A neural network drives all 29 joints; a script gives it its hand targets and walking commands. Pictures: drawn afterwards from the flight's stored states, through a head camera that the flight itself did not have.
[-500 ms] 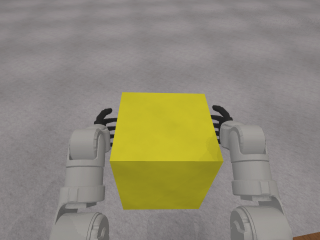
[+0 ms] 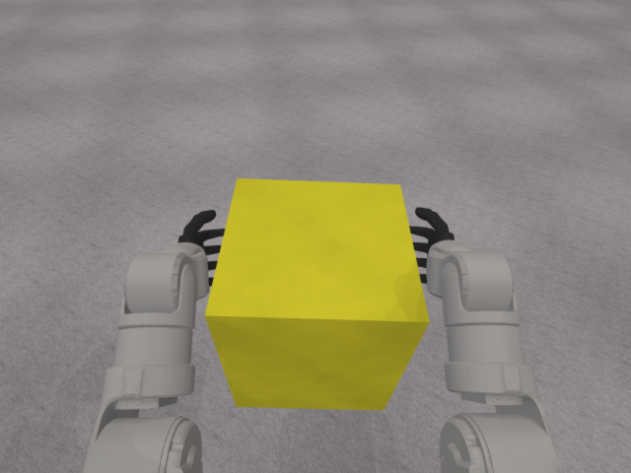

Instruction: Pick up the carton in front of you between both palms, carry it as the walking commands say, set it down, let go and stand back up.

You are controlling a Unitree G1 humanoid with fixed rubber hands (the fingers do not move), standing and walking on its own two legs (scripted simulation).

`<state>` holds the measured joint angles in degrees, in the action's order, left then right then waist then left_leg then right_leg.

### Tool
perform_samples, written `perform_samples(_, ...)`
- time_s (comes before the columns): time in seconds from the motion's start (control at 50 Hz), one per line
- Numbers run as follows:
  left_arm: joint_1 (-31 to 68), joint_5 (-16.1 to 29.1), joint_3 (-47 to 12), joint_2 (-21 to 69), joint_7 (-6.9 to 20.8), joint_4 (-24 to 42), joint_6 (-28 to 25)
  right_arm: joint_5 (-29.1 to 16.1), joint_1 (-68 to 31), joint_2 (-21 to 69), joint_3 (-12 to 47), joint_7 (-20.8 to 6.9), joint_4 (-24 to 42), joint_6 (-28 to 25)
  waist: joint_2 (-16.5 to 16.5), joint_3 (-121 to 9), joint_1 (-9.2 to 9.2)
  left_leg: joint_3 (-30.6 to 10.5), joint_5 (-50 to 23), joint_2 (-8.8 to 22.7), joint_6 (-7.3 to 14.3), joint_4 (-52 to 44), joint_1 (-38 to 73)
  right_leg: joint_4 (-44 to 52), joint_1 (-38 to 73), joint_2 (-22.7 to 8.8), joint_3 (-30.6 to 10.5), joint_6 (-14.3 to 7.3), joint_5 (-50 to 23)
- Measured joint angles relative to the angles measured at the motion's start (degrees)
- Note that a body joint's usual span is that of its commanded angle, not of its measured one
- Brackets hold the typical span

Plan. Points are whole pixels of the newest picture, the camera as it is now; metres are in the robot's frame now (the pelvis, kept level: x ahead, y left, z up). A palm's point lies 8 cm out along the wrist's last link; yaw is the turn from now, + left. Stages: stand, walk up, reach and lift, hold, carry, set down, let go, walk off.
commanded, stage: carry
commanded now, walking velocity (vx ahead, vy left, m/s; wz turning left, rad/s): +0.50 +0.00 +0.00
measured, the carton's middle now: (314, 300) +0.35 +0.01 +0.05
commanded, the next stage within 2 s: none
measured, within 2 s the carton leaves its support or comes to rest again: neither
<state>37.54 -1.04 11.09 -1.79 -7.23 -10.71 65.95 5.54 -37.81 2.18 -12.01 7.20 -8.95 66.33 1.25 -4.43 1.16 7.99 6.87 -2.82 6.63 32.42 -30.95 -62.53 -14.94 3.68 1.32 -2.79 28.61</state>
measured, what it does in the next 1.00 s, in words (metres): walks ahead: right foot, then left foot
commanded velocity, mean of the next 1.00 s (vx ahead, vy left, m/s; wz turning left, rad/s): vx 0.50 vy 0.00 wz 0.00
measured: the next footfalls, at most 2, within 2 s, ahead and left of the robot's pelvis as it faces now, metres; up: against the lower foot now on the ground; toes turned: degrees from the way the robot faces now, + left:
right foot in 0.48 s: +0.43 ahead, -0.11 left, +0.00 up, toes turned -5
left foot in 0.96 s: +0.74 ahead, +0.10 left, +0.00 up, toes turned +11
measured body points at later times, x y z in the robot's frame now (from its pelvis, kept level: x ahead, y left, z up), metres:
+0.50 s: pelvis +0.29 -0.03 +0.01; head +0.29 -0.03 +0.46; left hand +0.65 +0.13 +0.13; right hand +0.65 -0.18 +0.13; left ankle +0.12 +0.06 -0.70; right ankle +0.39 -0.11 -0.72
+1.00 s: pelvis +0.60 +0.00 +0.00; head +0.56 +0.01 +0.45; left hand +0.87 +0.16 +0.09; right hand +0.88 -0.14 +0.10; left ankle +0.70 +0.09 -0.72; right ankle +0.40 -0.10 -0.70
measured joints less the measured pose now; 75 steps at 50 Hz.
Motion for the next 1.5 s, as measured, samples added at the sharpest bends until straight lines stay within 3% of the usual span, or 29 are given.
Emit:
perform_samples(0.04,-0.6,-0.25,-0.09,0.22,0.05,-1.16,0.28,-0.19,0.89,-0.15,0.37,-0.02,-1.23,0.08,-0.58,0.97,-1.65,-0.39,1.87,-0.13,0.15,0.72,1.44,-9.95,-7.05,-0.35,-0.68,0.27,-0.99)
perform_samples(0.08,-1.36,-1.02,-0.46,0.99,0.02,-0.57,1.02,-1.22,2.54,-0.58,0.65,0.12,-0.31,0.55,-0.82,2.18,-2.66,-0.65,2.91,-0.26,0.34,-0.67,3.83,-11.17,-13.02,-1.99,-0.94,0.48,-3.61)
perform_samples(0.2,-2.92,-2.66,-0.39,2.88,-0.67,5.13,1.33,-3.51,3.61,-0.82,0.41,1.08,3.49,-0.17,-1.07,4.41,-4.58,-1.47,5.26,-0.17,0.24,-5.81,10.73,-1.05,-25.02,-6.93,-1.08,2.33,-9.25)
perform_samples(0.3,-3.51,-3.17,0.21,3.49,-0.78,9.49,1.4,-4.07,2.66,-0.66,0.21,1.09,5.59,-0.71,-1.11,3.7,-4.88,-2.82,7.96,0.48,-0.94,-9.76,17.12,9.11,-27.45,-7.76,0.18,2.75,-15.32)
perform_samples(0.46,-2.91,-3.03,0.64,3.14,-0.77,9.46,3.4,-2.54,1.43,-0.27,0.01,0.35,5.06,1.27,-1.33,-0.74,-3.24,-3.69,17.63,1.83,-4.18,-9.17,27.63,34.21,-16.12,-4.4,6.44,1.11,-26.38)
perform_samples(0.5,-2.88,-3.54,0.42,3.98,-0.76,7.94,3.25,-2.29,2.21,-0.92,-0.07,-0.11,4.94,1.92,-2.55,-1.48,-2.55,-3.39,20.05,3.41,-5.18,1.73,25.25,35.37,-12.83,-3.54,8.11,-0.31,-25.34)
perform_samples(0.54,-3.73,-4.49,0.03,5.15,-0.74,6.92,3.14,-2.18,3.67,-1.28,-0.4,-0.65,4.86,2.43,-2.96,-0.89,-1.45,-5.44,19.87,3.08,-6.21,19.07,18.09,32.55,-11.84,-3.4,8.57,-1.87,-20.78)
perform_samples(0.6,-8.39,-5.0,0.32,6.65,-0.67,9.57,4.06,-1.06,7.16,0.57,-0.44,-0.98,6.57,3.45,-2.0,0.03,-0.75,-5.35,17.01,3.11,-6.53,30.53,8.36,35.84,-7.39,-3.75,8.12,-1.54,-19.29)
perform_samples(0.72,-19.36,-5.28,1.49,10.45,0.31,21.98,2.98,0.98,17.0,6.11,0.73,-1.27,18.0,2.45,-1.16,1.09,0.04,-4.23,10.09,6.48,-8.86,18.78,-2.23,45.24,2.29,-4.08,6.96,-1.55,-18.38)
perform_samples(0.82,-25.55,-4.57,-2.13,9.91,2.57,27.89,1.99,1.29,24.78,6.13,4.57,-1.8,25.71,1.43,-1.49,-0.4,-0.18,-2.52,1.94,7.29,-8.69,6.75,-4.03,48.84,10.1,-4.42,6.33,-0.08,-14.71)
perform_samples(0.92,-28.4,-5.18,-4.83,9.46,2.81,28.79,3.13,1.05,28.46,5.48,5.65,-1.89,27.78,2.8,-1.26,-3.13,-0.5,0.75,-3.61,5.96,-7.04,-2.83,-0.13,48.47,17.75,-4.82,5.95,2.14,-8.0)
perform_samples(0.96,-28.91,-5.49,-5.11,9.39,2.83,29.06,3.66,1.01,28.53,5.47,5.7,-1.97,27.56,3.26,-0.82,-3.78,-0.42,3.02,-3.3,4.93,-6.24,-6.81,3.95,43.36,19.05,-5.58,5.69,3.21,-3.11)
perform_samples(0.98,-28.98,-5.58,-4.87,9.16,2.86,28.85,3.76,1.08,28.35,5.52,5.99,-2.07,26.57,2.96,0.32,-4.05,-0.68,3.92,-3.8,4.18,-4.63,-5.94,4.76,37.46,17.81,-6.95,5.87,3.57,-0.24)
perform_samples(1.02,-29.38,-5.72,-3.99,8.94,2.89,27.63,3.87,1.45,27.71,5.61,6.54,-2.24,23.46,2.33,1.26,-4.09,-1.34,4.95,0.27,3.97,-2.3,-1.77,4.98,18.7,10.11,-8.18,3.71,3.57,-1.55)
perform_samples(1.06,-29.96,-5.99,-3.71,9.17,2.89,26.7,4.11,1.52,28.01,5.57,6.66,-2.29,21.99,2.39,0.45,-3.53,-1.72,4.99,2.49,4.39,-1.9,-2.67,7.32,3.39,1.28,-7.09,1.78,2.83,-2.7)
perform_samples(1.1,-30.38,-6.26,-4.29,9.28,2.89,26.25,4.07,1.36,29.1,5.45,6.55,-2.34,22.11,2.28,-0.05,-3.03,-1.95,4.85,2.65,4.41,-2.38,-5.75,10.48,-1.86,-5.82,-7.31,1.88,2.21,-6.07)
perform_samples(1.16,-30.57,-6.3,-5.3,9.19,2.87,26.19,3.43,1.16,30.28,5.32,6.35,-2.38,23.26,1.75,-0.45,-2.9,-2.25,4.45,2.93,4.22,-2.49,-10.35,15.01,2.08,-13.28,-8.7,2.56,2.48,-11.08)
perform_samples(1.24,-30.38,-6.34,-5.93,9.21,2.78,27.46,2.7,0.81,30.45,5.29,6.06,-2.43,24.99,1.07,-0.93,-3.03,-2.28,3.7,4.26,4.33,-3.23,-14.49,20.52,14.54,-17.81,-9.79,4.01,3.91,-15.29)
perform_samples(1.4,-29.28,-5.88,-5.24,9.31,2.49,31.29,4.21,0.97,28.57,5.49,6.18,-2.55,28.06,2.68,-0.93,-2.83,-1.43,2.9,14.61,5.17,-6.78,-9.74,28.24,36.98,-11.46,-7.14,9.67,3.99,-31.46)
perform_samples(1.44,-28.37,-6.03,-5.46,9.44,2.46,30.05,4.04,1.07,27.55,5.31,5.25,-2.67,27.64,3.23,-2.67,-2.99,-1.15,2.11,18.53,6.84,-8.02,-3.07,26.87,37.86,-9.08,-5.94,11.13,-0.28,-26.36)
perform_samples(1.46,-27.58,-6.16,-5.56,9.54,2.46,28.79,3.84,1.08,26.96,5.08,4.65,-2.69,27.18,3.59,-3.88,-2.55,-0.97,0.74,19.35,7.55,-8.57,0.8,25.18,36.58,-9.14,-5.41,11.67,-1.43,-24.22)
perform_samples(1.5,-26.73,-6.2,-5.49,9.69,2.46,26.83,3.75,1.31,26.66,4.99,3.98,-2.7,26.41,4.08,-4.63,-1.62,-0.83,-1.62,22.64,7.24,-9.0,4.31,22.26,36.12,-8.58,-5.39,12.09,-1.25,-23.07)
